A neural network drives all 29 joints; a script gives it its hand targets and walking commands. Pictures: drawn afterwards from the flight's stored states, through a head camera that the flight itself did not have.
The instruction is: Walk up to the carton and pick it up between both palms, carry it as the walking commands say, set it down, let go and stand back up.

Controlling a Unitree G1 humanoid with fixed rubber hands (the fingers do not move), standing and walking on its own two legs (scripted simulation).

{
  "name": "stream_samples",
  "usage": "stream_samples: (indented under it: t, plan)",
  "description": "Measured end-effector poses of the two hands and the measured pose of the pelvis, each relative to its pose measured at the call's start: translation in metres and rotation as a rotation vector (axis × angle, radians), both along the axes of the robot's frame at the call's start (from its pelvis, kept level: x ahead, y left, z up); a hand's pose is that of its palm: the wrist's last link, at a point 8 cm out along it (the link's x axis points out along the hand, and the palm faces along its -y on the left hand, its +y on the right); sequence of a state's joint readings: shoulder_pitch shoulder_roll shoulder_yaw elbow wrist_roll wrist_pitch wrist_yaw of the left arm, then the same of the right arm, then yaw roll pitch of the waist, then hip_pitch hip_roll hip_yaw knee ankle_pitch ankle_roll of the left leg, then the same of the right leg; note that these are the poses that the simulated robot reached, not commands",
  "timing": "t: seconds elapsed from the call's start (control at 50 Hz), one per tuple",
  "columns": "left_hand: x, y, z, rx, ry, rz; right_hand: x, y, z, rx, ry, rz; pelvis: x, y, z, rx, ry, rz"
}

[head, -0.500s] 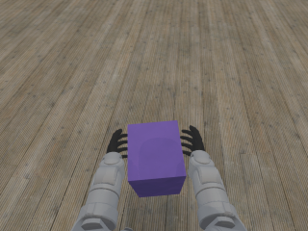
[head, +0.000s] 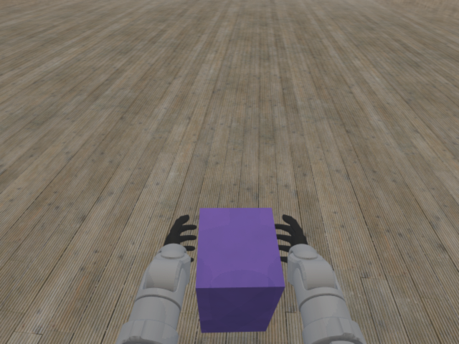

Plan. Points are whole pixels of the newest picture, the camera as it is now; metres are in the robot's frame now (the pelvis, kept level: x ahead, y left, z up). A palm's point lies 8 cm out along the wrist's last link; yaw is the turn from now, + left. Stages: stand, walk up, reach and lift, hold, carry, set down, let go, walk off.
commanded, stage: reach and lift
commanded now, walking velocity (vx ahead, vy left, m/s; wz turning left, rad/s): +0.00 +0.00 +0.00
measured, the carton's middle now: (234, 273) +0.31 +0.01 -0.05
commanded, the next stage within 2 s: hold in 1.36 s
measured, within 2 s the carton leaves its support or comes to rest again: neither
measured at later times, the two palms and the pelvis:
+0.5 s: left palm (183, 257) +0.27 +0.10 +0.06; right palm (315, 259) +0.28 -0.13 +0.06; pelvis -0.04 -0.03 -0.01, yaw +0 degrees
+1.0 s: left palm (176, 259) +0.28 +0.11 +0.05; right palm (306, 258) +0.29 -0.11 +0.05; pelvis -0.04 -0.01 -0.01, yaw +0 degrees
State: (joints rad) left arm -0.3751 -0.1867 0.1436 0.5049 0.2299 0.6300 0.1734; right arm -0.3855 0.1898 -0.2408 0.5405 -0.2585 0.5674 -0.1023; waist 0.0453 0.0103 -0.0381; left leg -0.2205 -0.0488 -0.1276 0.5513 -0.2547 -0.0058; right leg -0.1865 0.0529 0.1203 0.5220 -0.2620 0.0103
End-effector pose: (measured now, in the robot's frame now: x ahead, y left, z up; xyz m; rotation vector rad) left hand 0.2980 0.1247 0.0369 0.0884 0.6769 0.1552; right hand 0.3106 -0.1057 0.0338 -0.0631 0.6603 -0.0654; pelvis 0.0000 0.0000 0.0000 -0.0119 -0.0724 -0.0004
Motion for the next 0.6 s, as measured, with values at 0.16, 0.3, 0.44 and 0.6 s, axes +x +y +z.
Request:
stream_samples:
  t: [0.16,0.3,0.44,0.6]
  plan:
    - [-0.009,-0.010,0.017,0.026,0.003,0.010,-0.012,-0.007,0.012,0.016,0.006,-0.025,-0.015,-0.005,-0.003,0.009,-0.042,-0.002]
    - [-0.021,-0.017,0.015,-0.002,0.011,0.034,-0.024,-0.015,0.012,0.045,0.017,-0.044,-0.030,-0.015,-0.008,0.020,-0.072,-0.003]
    - [-0.025,-0.024,0.020,-0.008,-0.003,0.024,-0.029,-0.022,0.018,0.042,0.003,-0.055,-0.041,-0.024,-0.012,0.022,-0.093,0.009]
    - [-0.024,-0.019,0.027,0.000,-0.001,0.012,-0.028,-0.017,0.030,0.018,0.004,-0.055,-0.047,-0.027,-0.015,0.020,-0.110,0.019]
